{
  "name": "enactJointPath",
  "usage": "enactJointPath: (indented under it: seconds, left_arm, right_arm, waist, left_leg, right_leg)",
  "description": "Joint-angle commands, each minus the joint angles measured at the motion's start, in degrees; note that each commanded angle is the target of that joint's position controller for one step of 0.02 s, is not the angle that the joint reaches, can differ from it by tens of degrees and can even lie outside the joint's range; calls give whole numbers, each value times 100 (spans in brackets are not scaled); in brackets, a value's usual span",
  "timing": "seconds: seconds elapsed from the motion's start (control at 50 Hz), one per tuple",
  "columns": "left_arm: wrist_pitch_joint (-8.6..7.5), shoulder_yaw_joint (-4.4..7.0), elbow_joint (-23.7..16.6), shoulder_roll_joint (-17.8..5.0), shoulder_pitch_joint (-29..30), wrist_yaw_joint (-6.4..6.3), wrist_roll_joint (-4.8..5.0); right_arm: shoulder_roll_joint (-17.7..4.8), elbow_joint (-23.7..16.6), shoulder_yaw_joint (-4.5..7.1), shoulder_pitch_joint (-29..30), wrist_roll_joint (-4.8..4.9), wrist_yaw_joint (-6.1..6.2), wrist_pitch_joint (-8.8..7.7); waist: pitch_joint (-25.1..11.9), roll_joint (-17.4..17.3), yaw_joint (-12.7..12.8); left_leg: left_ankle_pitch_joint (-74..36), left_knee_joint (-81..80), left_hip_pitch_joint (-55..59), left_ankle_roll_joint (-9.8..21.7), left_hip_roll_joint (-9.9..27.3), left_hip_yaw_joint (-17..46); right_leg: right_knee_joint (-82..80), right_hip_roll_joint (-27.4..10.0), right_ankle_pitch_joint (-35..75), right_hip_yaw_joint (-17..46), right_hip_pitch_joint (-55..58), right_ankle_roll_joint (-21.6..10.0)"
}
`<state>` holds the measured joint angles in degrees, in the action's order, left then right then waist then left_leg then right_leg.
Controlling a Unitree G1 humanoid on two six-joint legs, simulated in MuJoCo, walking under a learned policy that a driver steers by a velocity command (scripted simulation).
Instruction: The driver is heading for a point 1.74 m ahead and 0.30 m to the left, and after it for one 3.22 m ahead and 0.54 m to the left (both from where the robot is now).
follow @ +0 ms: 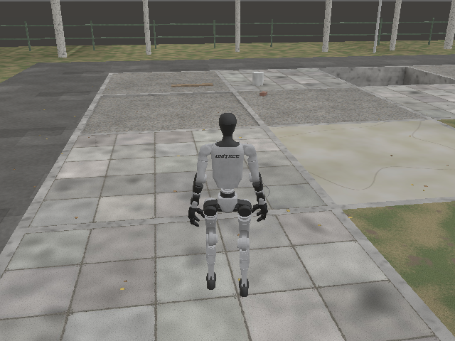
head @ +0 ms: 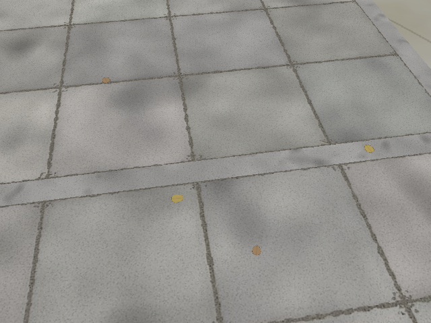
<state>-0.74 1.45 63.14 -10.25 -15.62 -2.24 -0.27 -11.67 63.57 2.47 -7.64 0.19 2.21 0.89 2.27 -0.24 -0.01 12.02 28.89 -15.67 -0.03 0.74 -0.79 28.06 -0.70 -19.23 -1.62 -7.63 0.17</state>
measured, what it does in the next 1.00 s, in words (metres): walks ahead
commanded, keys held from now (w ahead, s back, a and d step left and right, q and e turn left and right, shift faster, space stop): no key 0.46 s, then w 0.54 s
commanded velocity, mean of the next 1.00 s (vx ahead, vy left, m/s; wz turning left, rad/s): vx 0.16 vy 0.00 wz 0.00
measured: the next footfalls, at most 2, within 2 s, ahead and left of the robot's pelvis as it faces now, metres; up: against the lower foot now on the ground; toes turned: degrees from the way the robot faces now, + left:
right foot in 1.20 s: +0.47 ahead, -0.10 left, +0.00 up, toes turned -3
left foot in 1.58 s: +0.46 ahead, +0.12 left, +0.00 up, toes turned +1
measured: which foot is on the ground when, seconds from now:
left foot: down 0.00-1.00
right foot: down 0.00-0.74, up 0.76-1.00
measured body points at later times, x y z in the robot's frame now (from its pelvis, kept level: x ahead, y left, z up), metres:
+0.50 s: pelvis +0.00 +0.00 +0.00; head +0.01 +0.00 +0.45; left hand -0.02 +0.23 -0.16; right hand +0.04 -0.24 -0.16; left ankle +0.04 +0.12 -0.74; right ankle -0.04 -0.12 -0.74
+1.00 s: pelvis +0.16 +0.04 +0.01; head +0.17 +0.05 +0.46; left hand +0.30 +0.29 -0.12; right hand +0.07 -0.19 -0.14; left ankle +0.05 +0.12 -0.74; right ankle +0.27 -0.13 -0.67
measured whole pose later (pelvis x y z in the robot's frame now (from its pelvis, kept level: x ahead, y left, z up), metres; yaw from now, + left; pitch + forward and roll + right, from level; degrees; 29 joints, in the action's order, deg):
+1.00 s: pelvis +0.16 +0.04 +0.01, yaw +0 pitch +2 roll +0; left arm -5.1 3.9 53.4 -14.1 -7.2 0.4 1.5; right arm -9.2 64.2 0.9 -26.5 -0.3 0.3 -5.0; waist -1.1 1.9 -3.6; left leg 15.9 12.7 1.5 2.7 -2.2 -3.7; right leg 52.5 -6.7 -5.0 -0.6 -39.1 -2.1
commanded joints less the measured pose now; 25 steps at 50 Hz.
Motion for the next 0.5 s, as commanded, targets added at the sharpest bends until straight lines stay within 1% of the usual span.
enactJointPath:
  seconds: [0.02, 0.46, 0.48, 0.5]
  left_arm:
    - [-28, 71, -62, -507, -399, -20, -1]
    - [-50, 21, -16, -384, -779, -32, 10]
    - [-41, 20, 45, -356, -912, -37, 21]
    - [-25, 55, 44, -447, -944, -52, 56]
  right_arm:
    - [-560, -126, 83, -50, -2, 18, -36]
    - [-466, 2, 34, -326, 7, 37, -46]
    - [-417, 56, 23, -428, 8, 39, -40]
    - [-464, 70, 47, -474, 40, 45, -34]
  waist:
    - [-33, 54, -7]
    - [70, 37, -16]
    - [-52, 60, -7]
    - [42, 140, -5]
  left_leg:
    - [-931, -316, 646, 228, 163, 164]
    - [-725, -358, 557, 211, 148, 176]
    - [-78, -329, 594, 219, 65, 88]
    - [908, -186, 443, 245, -75, -44]
  right_leg:
    - [-641, -152, 741, 121, -759, -99]
    - [-689, -120, 540, 91, -845, -102]
    - [-726, -80, -47, 55, -798, -139]
    - [-736, -64, -878, 94, -892, -247]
